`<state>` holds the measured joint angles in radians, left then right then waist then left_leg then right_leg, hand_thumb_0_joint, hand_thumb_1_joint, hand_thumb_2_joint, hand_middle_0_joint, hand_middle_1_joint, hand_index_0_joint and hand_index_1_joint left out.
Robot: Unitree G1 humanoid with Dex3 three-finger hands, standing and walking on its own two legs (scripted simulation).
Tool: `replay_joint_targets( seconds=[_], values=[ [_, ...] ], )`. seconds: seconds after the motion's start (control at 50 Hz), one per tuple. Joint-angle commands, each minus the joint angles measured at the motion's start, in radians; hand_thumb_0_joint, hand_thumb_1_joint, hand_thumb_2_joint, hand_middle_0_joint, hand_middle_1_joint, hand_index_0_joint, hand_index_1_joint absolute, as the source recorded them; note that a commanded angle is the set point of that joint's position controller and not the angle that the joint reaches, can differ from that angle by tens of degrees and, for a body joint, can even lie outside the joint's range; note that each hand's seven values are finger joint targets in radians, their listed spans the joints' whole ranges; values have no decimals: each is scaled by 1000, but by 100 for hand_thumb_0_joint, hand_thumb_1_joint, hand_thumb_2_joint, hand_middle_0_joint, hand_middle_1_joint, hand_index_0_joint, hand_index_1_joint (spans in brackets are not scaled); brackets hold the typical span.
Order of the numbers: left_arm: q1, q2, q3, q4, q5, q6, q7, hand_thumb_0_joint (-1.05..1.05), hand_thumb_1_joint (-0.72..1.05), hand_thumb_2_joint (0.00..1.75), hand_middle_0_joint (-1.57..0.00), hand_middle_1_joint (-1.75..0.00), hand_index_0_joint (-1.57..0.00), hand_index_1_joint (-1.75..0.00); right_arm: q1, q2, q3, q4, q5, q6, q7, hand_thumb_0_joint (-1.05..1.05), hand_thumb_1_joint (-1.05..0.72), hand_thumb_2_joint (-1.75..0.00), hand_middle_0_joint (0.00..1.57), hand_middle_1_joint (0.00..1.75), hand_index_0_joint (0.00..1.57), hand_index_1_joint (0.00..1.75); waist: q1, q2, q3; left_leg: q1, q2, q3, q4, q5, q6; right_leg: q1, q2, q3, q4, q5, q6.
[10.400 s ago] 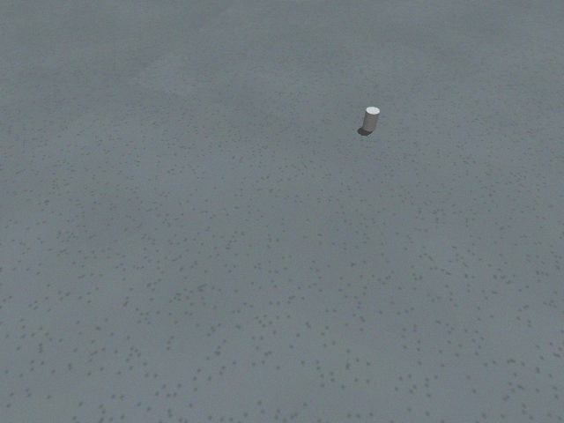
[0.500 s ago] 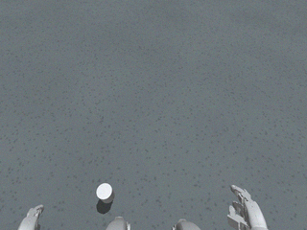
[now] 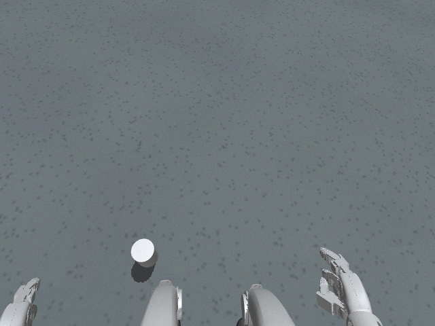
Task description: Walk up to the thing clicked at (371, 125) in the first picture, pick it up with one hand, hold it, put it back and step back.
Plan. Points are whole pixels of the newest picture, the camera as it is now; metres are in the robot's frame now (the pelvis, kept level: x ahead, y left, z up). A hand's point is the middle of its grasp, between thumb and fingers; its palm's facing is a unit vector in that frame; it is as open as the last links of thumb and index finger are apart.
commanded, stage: go down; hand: left
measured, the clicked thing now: (145, 253) +0.37 +0.23 -0.60
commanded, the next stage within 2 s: none
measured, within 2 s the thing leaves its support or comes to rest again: neither
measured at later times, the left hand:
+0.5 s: hand (55, 282) +0.23 +0.34 -0.20, palm faces +0.14 -0.95 -0.26, open 16.9 cm
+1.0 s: hand (52, 266) +0.27 +0.38 -0.24, palm faces +0.16 -0.97 -0.21, open 16.7 cm
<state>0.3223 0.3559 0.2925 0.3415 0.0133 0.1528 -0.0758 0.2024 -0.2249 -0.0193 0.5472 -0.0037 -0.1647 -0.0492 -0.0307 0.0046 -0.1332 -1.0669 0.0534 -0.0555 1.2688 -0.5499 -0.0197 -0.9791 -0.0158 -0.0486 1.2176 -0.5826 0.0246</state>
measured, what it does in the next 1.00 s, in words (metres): lowers itself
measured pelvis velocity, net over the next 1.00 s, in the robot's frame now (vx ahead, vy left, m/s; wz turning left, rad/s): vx -0.07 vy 0.00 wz -0.09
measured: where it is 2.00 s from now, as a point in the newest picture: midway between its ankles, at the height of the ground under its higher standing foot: outside the picture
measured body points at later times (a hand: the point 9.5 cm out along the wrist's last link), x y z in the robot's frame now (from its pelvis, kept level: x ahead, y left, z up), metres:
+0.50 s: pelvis -0.05 +0.00 -0.13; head +0.13 +0.03 +0.28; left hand +0.22 +0.39 -0.18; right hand +0.14 -0.26 -0.24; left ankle +0.03 +0.13 -0.63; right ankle +0.00 -0.14 -0.63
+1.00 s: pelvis -0.07 +0.00 -0.21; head +0.13 +0.05 +0.19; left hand +0.26 +0.43 -0.23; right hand +0.10 -0.28 -0.31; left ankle +0.03 +0.13 -0.63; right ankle +0.00 -0.14 -0.63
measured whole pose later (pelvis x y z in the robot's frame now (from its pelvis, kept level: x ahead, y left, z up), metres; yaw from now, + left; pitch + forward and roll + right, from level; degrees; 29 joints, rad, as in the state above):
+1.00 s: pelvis -0.07 +0.00 -0.21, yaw -5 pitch +33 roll -7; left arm -0.30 0.72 0.74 0.91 -0.18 -0.41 -0.59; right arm 0.08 -0.32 0.04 0.69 -0.02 -0.17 -0.04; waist -0.02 -0.03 -0.15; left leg -1.94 0.06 -0.13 2.02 -0.66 -0.03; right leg -1.84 0.01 -0.06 1.98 -0.71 0.02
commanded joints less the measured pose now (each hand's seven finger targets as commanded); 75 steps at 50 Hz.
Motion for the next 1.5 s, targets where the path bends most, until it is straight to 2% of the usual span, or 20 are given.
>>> replay_joint_targets(
  seconds=[0.0, 0.08, 0.12, 0.2, 0.24, 0.34, 0.38, 0.4, 0.42, 0.44, 0.46, 0.54, 0.62, 0.68, 0.72, 0.82, 0.98, 1.04, 1.2, 1.48],
  values=[
    [53, 222, 124, -108, -16, -76, -16, 0, -53, 5, -8, -7, -7, -8, 0, -164, -70, -125, 1, -54, -11, 0, -91, -90, 20, 30, 20, 30, 14, 86, -253, 179, -29, 23, -129, 269, 33, 57, 26, 2, -97, 252, -44],
    [-165, 270, 174, 3, -45, -191, -50, 0, -53, 5, -7, -8, -7, -7, -29, -177, -68, -101, 2, -73, -11, 0, -93, -91, 20, 30, 20, 30, -15, 46, -185, 2, -30, 22, -35, 78, 41, -117, 20, 14, -20, 94, -41],
    [-259, 302, 198, 37, -68, -278, -87, 0, -55, 3, -7, -7, -8, -7, -24, -187, -72, -79, 4, -89, -9, 0, -94, -91, 20, 30, 20, 30, -17, 72, -245, -39, -27, 7, 16, 38, 41, -191, 20, 21, 51, 61, -42],
    [-305, 364, 226, 62, -99, -395, -184, 0, -45, 12, -5, -13, -5, -12, -34, -212, -73, -73, 0, -93, -17, 0, -91, -90, 20, 30, 20, 30, 10, 131, -369, -46, -23, -13, 78, 36, 28, -279, 17, 31, 149, 44, -47],
    [-323, 395, 252, 68, -106, -421, -218, 0, -39, 13, -4, -11, -4, -11, -27, -228, -73, -60, -2, -84, -17, 0, -90, -90, 20, 30, 20, 30, 33, 181, -448, -10, -20, -21, 99, 76, 22, -328, 21, 19, 197, 68, -53],
    [-289, 434, 351, 221, -142, -441, -260, 0, -45, 15, -4, -13, -4, -13, -45, -253, -61, -37, 5, -59, -7, 0, -87, -89, 20, 30, 20, 30, 98, 179, -501, -44, -10, -63, 141, 145, 18, -426, 31, -16, 305, 100, -59],
    [-322, 464, 360, 218, -142, -445, -278, 0, -46, 16, -4, -14, -4, -14, -42, -260, -66, -33, 7, -48, -5, 0, -87, -89, 20, 30, 20, 30, 92, 176, -516, -63, -8, -67, 161, 138, 20, -446, 32, -17, 322, 94, -61],
    [-407, 530, 400, 118, -152, -463, -285, 0, -44, 15, -4, -12, -3, -12, -31, -258, -67, -19, 6, -43, -7, 0, -87, -89, 20, 30, 20, 30, 97, 177, -562, -68, -14, -48, 200, 181, 24, -425, 31, -12, 318, 125, -61],
    [-320, 474, 377, 277, -154, -453, -300, 0, -45, 15, -4, -12, -4, -12, -45, -254, -60, -21, 6, -42, -6, 0, -88, -90, 20, 30, 20, 30, 78, 117, -526, -111, -17, -39, 229, 188, 32, -426, 33, -8, 318, 131, -59],
    [-413, 512, 402, 188, -171, -478, -309, 0, -43, 17, -3, -13, -3, -13, -44, -249, -54, -18, 5, -44, -4, 0, -88, -90, 20, 30, 20, 30, 71, 117, -525, -168, -21, -26, 261, 168, 36, -425, 36, -3, 327, 125, -56],
    [-423, 542, 428, 223, -173, -490, -315, 0, -42, 17, -3, -13, -3, -13, -43, -251, -54, -13, 5, -43, -5, 0, -89, -90, 20, 30, 20, 30, 70, 86, -538, -188, -22, -17, 284, 164, 43, -417, 36, 3, 329, 125, -53],
    [-596, 566, 432, 265, -190, -561, -361, 0, -38, 17, -3, -14, -3, -14, -44, -253, -51, 15, -4, -48, -9, 0, -90, -90, 20, 30, 20, 30, 30, 88, -512, -288, -19, -9, 360, 78, 50, -498, 40, 13, 368, 64, -51],
    [-663, 627, 453, 326, -198, -605, -422, 0, -36, 16, -3, -13, -3, -13, -41, -262, -36, 28, -13, -52, -14, 0, -89, -90, 20, 30, 20, 30, 36, 114, -547, -331, -19, 1, 404, 54, 48, -515, 42, 27, 393, 38, -54],
    [-663, 638, 456, 420, -200, -604, -460, 0, -36, 16, -3, -13, -3, -12, -32, -273, -31, 41, -19, -50, -18, 0, -89, -90, 20, 30, 20, 30, 39, 99, -536, -372, -17, 3, 424, 17, 46, -531, 44, 28, 400, 1, -54],
    [-685, 704, 499, 391, -202, -610, -472, 0, -36, 14, -3, -11, -3, -11, -27, -282, -26, 45, -19, -48, -16, 0, -88, -90, 20, 30, 20, 30, 68, 127, -577, -360, -14, -4, 422, 10, 40, -536, 47, 11, 431, -6, -58],
    [-661, 751, 541, 391, -210, -606, -490, 0, -40, 14, -4, -12, -4, -12, -35, -302, -18, 57, -16, -41, -17, 0, -89, -90, 20, 30, 20, 30, 92, 191, -599, -331, -7, -31, 432, 46, 32, -620, 51, -28, 525, 31, -67],
    [-737, 729, 538, 428, -239, -624, -529, 0, -45, 14, -4, -12, -3, -12, -44, -306, -12, 76, -20, -38, -17, 0, -90, -90, 20, 30, 20, 30, 48, 172, -517, -417, -4, -33, 500, 33, 39, -699, 53, -31, 572, 27, -66],
    [-811, 769, 541, 409, -234, -636, -547, 0, -47, 14, -3, -12, -3, -12, -43, -315, -13, 77, -24, -40, -15, 0, -90, -90, 20, 30, 20, 30, 38, 205, -516, -432, 3, -48, 506, -29, 35, -746, 53, -40, 605, -11, -67],
    [-800, 841, 588, 447, -241, -637, -582, 0, -49, 14, -3, -12, -3, -12, -42, -334, 0, 84, -33, -44, -17, 0, -91, -91, 20, 30, 20, 30, 69, 212, -587, -438, -1, -38, 551, -12, 32, -746, 56, -49, 652, -6, -67],
    [-840, 868, 598, 481, -259, -619, -617, 0, -55, 14, -4, -12, -3, -12, -38, -332, 17, 92, -34, -49, -16, 0, -92, -91, 20, 30, 20, 30, 49, 179, -559, -532, -6, -16, 635, 2, 41, -764, 63, -52, 681, 2, -65]
  ],
)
